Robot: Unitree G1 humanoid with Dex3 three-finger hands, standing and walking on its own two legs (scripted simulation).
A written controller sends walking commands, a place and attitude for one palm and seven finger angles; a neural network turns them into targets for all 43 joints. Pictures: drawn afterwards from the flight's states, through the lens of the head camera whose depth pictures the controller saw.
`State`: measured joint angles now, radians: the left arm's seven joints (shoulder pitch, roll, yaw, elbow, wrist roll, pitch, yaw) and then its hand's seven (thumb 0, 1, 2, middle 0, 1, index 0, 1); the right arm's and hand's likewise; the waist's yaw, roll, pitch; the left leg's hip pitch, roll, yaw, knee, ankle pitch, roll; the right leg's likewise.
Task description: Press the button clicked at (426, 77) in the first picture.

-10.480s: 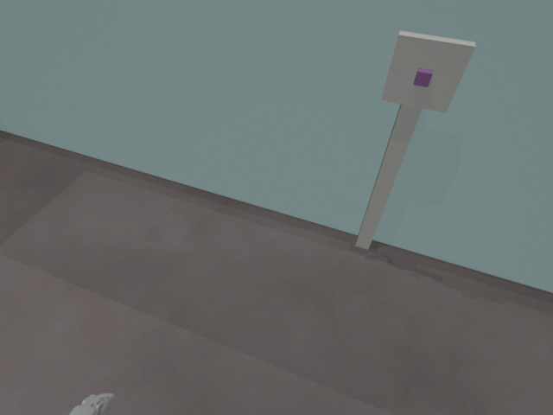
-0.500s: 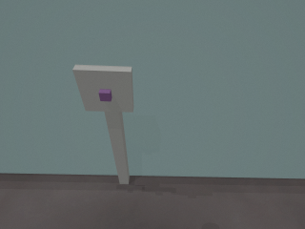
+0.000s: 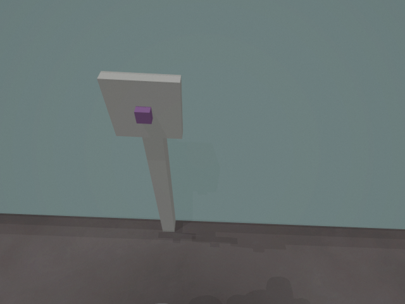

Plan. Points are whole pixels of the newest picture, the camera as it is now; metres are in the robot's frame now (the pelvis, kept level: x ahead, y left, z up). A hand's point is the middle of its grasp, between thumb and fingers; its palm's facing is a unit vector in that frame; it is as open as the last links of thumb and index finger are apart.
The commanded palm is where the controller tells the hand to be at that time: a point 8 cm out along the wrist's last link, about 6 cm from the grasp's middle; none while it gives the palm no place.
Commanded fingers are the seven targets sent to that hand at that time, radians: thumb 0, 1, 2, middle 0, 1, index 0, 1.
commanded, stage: come to a stop and stand still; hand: left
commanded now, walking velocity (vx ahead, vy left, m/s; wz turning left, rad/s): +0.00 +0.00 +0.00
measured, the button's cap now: (144, 114) +0.51 +0.18 +0.07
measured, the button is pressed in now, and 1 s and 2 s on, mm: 0 0 0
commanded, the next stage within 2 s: look again from close up in 1.96 s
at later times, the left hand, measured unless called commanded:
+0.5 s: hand out of the picture -0.08 +0.17 -0.16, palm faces +0.00 -0.97 -0.24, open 7.4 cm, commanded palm none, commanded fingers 0.00 0.90 0.90 -0.20 -0.30 -0.20 -0.30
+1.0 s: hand out of the picture -0.05 +0.12 -0.16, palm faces +0.01 -0.99 -0.17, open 7.4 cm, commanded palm none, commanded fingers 0.00 0.90 0.90 -0.20 -0.30 -0.20 -0.30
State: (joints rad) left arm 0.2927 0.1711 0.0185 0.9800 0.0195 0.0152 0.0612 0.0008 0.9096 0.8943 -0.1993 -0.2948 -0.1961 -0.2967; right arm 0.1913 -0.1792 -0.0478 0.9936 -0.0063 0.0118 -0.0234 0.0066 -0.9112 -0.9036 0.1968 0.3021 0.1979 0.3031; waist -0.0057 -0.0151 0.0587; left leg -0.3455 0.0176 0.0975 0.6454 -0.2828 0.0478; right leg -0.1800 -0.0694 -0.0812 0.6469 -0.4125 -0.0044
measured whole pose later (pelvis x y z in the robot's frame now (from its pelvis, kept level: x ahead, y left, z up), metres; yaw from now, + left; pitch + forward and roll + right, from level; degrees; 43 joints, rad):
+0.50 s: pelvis -0.06 -0.01 +0.01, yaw +0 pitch -1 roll +0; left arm 0.36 0.17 -0.01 1.03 0.02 0.02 0.03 0.00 0.91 0.89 -0.20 -0.29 -0.19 -0.30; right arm 0.31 -0.20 -0.02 1.01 -0.02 0.03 -0.01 0.00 -0.91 -0.90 0.20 0.30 0.20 0.30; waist 0.00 0.03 0.02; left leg -0.36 0.01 0.09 0.48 -0.15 0.03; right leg -0.24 -0.01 0.00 0.57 -0.32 -0.01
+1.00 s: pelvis -0.03 -0.04 +0.01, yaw +0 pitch +0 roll +0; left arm 0.33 0.13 -0.02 1.09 0.02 -0.01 0.03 0.00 0.91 0.89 -0.20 -0.29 -0.20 -0.30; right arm 0.32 -0.13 0.00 1.10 -0.01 0.00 -0.02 0.00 -0.91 -0.90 0.20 0.30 0.20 0.30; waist -0.01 0.00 0.00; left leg -0.33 0.05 0.05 0.48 -0.13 -0.01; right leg -0.19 0.03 -0.02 0.52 -0.32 -0.04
